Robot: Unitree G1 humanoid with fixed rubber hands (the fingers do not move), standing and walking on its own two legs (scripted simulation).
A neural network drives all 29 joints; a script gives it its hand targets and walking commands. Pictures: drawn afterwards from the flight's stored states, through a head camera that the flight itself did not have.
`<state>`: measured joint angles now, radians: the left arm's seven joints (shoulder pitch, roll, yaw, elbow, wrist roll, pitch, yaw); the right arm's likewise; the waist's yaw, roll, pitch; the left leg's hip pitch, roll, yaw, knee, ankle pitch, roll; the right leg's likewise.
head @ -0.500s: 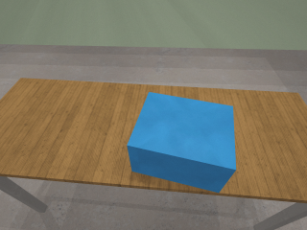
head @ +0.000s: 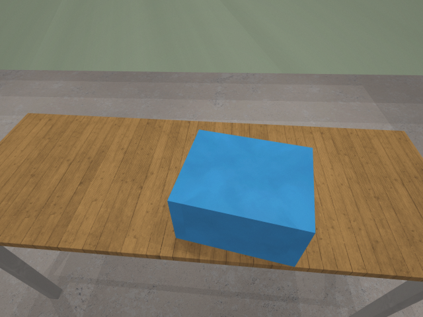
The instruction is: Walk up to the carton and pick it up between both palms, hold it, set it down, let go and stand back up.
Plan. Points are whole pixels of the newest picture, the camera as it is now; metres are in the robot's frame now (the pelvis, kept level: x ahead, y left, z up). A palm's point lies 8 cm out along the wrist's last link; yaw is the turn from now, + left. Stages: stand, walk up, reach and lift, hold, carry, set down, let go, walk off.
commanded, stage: walk up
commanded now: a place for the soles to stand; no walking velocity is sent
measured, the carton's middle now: (243, 193) +0.42 -0.03 -0.03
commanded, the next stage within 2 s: reach and lift in 0.78 s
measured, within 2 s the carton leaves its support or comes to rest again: neither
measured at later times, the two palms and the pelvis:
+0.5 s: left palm out of the picture +0.05 +0.28 -0.13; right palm out of the picture +0.02 -0.30 -0.12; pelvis -0.02 -0.01 +0.00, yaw -1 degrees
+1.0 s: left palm out of the picture +0.12 +0.27 -0.12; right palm out of the picture +0.10 -0.30 -0.13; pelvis -0.05 -0.01 -0.03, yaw +1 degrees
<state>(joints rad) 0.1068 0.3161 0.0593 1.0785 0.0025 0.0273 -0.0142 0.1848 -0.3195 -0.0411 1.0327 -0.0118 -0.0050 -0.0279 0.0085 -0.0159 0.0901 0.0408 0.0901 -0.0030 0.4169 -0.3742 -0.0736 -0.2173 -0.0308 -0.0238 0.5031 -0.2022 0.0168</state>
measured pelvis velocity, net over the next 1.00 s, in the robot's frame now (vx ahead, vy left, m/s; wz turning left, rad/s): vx -0.05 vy -0.01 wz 0.02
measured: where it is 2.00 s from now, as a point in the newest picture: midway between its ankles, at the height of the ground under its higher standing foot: outside the picture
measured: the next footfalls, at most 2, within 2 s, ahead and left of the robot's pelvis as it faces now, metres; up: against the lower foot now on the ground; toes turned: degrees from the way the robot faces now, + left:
none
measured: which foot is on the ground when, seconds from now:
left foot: down 0.00-1.00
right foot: down 0.00-1.00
